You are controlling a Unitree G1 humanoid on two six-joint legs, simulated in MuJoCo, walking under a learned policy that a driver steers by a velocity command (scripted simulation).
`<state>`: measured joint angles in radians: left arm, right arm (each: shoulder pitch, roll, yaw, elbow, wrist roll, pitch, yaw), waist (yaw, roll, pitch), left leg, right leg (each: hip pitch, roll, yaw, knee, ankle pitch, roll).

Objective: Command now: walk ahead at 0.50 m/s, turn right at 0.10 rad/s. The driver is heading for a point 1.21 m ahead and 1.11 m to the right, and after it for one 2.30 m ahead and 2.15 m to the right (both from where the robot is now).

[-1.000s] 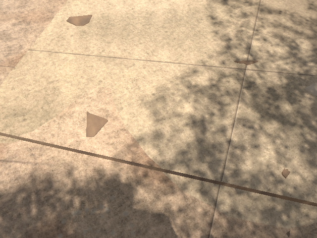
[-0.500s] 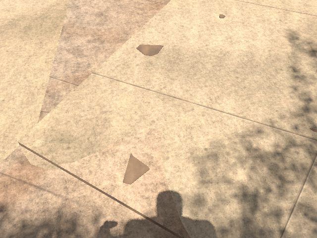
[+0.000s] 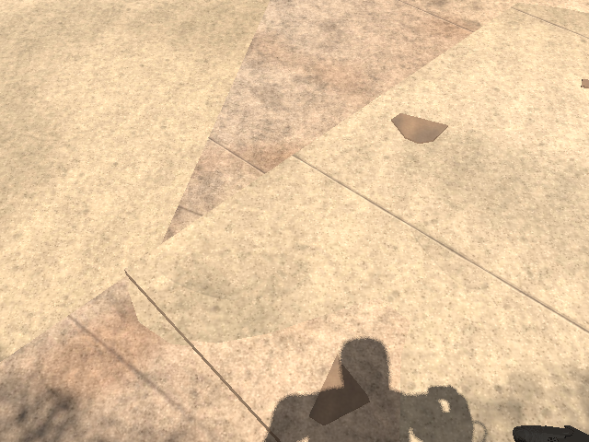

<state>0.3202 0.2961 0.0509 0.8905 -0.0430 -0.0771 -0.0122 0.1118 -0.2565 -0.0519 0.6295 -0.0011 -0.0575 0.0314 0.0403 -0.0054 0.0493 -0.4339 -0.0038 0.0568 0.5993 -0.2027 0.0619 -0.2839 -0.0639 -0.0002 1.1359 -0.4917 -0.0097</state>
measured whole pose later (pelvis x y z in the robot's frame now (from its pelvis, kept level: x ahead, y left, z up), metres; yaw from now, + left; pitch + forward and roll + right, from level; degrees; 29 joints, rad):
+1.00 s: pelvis +0.54 -0.11 +0.03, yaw -33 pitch +3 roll +1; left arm 0.36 0.30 0.08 0.70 -0.03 -0.03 0.01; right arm 0.08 -0.26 -0.05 0.68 -0.01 -0.13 0.02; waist 0.05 -0.03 -0.01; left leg -0.44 -0.04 -0.01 0.54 -0.15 0.01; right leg -0.28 0.07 0.18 0.96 -0.50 -0.04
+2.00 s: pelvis +0.91 -0.50 +0.03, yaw -69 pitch +2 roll +1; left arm 0.35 0.31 0.07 0.69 -0.02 -0.01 0.02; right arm 0.04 -0.28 -0.04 0.66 -0.02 -0.10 0.02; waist 0.07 -0.02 0.02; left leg -0.46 -0.02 -0.01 0.56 -0.13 0.01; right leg -0.29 0.10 0.20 1.00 -0.57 0.00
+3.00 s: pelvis +0.92 -0.61 +0.04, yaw -76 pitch -1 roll +0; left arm 0.16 0.24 0.05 0.81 0.01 0.02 0.02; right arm 0.19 -0.26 -0.02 0.98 -0.01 0.01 -0.03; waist -0.02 0.00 0.03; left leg -0.15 0.06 0.05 0.47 -0.30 -0.05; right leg -0.23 0.03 0.03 0.51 -0.26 -0.02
